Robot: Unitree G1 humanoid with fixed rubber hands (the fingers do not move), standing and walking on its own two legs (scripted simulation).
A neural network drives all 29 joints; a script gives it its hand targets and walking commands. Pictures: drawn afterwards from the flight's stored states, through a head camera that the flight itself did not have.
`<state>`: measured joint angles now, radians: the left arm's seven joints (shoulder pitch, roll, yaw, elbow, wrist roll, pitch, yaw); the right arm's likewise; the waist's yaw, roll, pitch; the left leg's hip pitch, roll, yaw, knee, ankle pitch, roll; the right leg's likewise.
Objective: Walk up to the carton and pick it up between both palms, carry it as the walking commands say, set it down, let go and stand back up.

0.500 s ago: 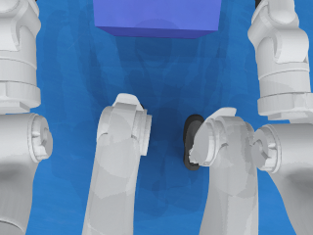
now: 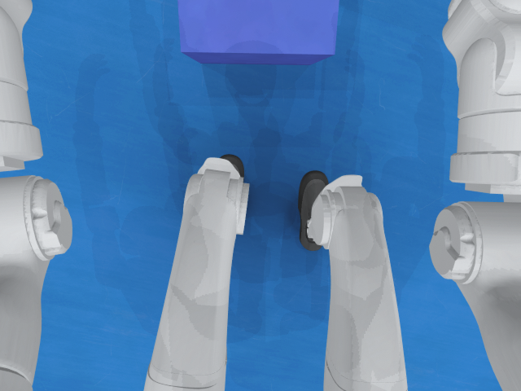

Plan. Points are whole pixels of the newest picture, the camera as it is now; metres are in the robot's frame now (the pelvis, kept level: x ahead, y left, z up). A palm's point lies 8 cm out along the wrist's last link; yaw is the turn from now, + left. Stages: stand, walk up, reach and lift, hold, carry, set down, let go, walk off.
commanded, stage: set down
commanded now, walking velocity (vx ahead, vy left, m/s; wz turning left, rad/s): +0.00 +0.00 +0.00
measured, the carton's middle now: out of the picture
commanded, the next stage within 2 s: let go in 0.54 s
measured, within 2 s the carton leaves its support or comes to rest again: neither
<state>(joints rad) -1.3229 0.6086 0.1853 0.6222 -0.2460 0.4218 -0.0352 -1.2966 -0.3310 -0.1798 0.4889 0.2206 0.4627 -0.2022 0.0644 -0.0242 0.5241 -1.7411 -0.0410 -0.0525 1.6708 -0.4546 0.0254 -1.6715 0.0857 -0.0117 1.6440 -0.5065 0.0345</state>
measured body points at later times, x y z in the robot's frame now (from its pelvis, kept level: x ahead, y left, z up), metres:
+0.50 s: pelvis +0.01 +0.01 +0.11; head +0.37 +0.06 +0.36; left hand +0.54 +0.32 -0.03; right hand +0.57 -0.12 -0.03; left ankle +0.13 +0.10 -0.50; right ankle +0.11 -0.13 -0.50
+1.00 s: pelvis +0.07 +0.01 +0.18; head +0.32 +0.05 +0.55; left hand +0.39 +0.29 +0.05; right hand +0.43 -0.18 +0.06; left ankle +0.13 +0.10 -0.50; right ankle +0.11 -0.13 -0.50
